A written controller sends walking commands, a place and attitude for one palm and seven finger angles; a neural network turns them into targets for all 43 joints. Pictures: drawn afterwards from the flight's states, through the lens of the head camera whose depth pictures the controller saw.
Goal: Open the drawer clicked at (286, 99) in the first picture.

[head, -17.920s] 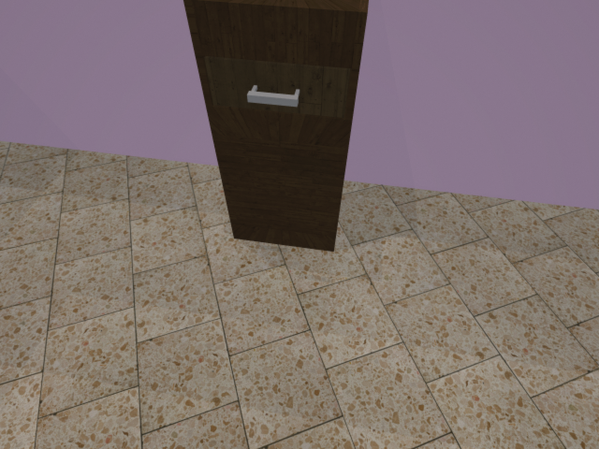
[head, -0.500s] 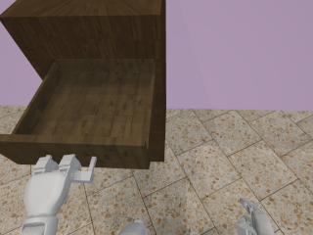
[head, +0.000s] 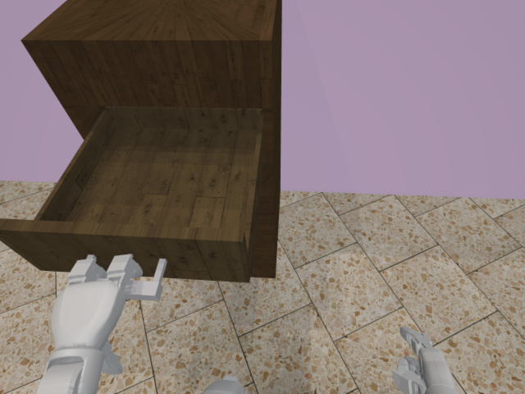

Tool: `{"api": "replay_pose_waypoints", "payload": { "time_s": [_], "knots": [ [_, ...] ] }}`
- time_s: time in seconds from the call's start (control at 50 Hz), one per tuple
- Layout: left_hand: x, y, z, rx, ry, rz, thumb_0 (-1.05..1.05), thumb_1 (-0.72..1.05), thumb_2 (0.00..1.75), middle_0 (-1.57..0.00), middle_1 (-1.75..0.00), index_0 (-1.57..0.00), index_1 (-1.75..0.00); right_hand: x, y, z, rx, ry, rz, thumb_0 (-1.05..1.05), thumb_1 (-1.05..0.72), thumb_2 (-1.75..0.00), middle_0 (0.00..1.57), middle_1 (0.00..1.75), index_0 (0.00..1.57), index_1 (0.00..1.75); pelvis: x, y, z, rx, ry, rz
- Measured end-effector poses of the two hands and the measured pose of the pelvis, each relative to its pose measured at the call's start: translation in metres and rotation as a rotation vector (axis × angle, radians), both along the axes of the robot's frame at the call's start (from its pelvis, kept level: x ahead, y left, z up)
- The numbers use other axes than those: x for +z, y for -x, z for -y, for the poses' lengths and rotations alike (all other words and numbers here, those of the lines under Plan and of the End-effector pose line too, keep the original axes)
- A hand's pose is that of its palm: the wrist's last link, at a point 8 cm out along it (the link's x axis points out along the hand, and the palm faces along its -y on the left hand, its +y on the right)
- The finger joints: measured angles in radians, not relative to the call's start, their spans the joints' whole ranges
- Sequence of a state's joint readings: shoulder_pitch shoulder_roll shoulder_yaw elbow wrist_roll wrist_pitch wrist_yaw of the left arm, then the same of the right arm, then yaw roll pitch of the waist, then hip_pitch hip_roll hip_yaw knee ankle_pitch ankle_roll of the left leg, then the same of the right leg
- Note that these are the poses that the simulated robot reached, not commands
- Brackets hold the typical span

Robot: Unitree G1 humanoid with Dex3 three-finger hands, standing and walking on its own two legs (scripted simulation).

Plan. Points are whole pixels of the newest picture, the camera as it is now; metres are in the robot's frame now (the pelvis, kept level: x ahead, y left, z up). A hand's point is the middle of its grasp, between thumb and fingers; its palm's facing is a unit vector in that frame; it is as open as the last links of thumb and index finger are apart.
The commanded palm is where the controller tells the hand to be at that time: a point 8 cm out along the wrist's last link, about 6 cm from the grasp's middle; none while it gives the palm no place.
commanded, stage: lift the hand off the handle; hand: left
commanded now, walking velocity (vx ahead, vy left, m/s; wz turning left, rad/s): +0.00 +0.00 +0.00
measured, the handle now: (120, 275) +0.28 +0.26 +0.01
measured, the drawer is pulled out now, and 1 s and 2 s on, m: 0.30 0.30 0.30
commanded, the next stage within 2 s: draw the hand back to the body in 1.52 s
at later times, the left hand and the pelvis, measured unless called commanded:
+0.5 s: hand (106, 303) +0.24 +0.26 +0.01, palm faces +0.00 -0.06 -1.00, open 13.3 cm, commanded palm +0.22 +0.26 +0.09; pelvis +0.00 +0.01 +0.01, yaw +0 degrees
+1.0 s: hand (80, 275) +0.24 +0.26 +0.10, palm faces +0.10 -0.06 -0.99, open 13.4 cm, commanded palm +0.22 +0.26 +0.16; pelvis +0.01 +0.01 +0.03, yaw +1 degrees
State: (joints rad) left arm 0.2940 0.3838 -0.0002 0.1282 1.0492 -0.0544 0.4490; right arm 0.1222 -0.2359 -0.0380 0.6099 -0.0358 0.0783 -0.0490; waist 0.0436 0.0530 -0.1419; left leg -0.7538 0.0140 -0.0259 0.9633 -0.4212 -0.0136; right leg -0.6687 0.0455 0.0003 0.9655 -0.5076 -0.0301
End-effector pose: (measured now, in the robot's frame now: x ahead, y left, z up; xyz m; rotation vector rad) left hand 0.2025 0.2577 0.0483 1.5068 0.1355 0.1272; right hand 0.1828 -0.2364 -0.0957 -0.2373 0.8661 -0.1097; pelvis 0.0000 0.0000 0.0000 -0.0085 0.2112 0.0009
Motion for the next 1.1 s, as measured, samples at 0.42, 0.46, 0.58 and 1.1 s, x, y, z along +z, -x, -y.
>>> {"api": "replay_pose_waypoints", "payload": {
  "time_s": [0.42, 0.46, 0.58, 1.1],
  "knots": [
    [0.011, -0.012, -0.003, -0.02, -0.012, 0.002, 0.0, -0.49, 0.3, -0.34, -1.21, -0.39, -1.24, -0.006, 0.017, -0.012, -0.022, -0.015, -0.044, 0.01, -0.91, -0.9, 0.2, 0.3, 0.2, 0.3, 0.004, 0.003, -0.005, 0.005, 0.005, 0.019],
    [0.015, -0.013, -0.003, -0.025, -0.008, 0.0, 0.0, -0.49, 0.3, -0.34, -1.21, -0.4, -1.24, -0.002, 0.016, -0.013, -0.022, -0.015, -0.035, 0.01, -0.91, -0.9, 0.2, 0.3, 0.2, 0.3, 0.006, 0.003, -0.006, 0.005, 0.005, 0.027],
    [0.034, -0.013, -0.005, -0.028, 0.0, 0.035, 0.0, -0.49, 0.3, -0.33, -1.2, -0.43, -1.23, 0.009, 0.008, -0.015, -0.013, -0.014, -0.001, 0.01, -0.91, -0.9, 0.2, 0.3, 0.2, 0.3, 0.013, 0.001, -0.009, 0.006, 0.005, 0.051],
    [0.122, -0.018, 0.0, -0.011, 0.001, 0.113, 0.0, -0.5, 0.3, -0.33, -1.21, -0.36, -1.21, 0.043, -0.035, -0.041, 0.083, -0.088, 0.08, 0.01, -0.91, -0.9, 0.2, 0.3, 0.2, 0.3, 0.039, -0.009, -0.009, 0.011, -0.01, 0.153]
  ]
}}
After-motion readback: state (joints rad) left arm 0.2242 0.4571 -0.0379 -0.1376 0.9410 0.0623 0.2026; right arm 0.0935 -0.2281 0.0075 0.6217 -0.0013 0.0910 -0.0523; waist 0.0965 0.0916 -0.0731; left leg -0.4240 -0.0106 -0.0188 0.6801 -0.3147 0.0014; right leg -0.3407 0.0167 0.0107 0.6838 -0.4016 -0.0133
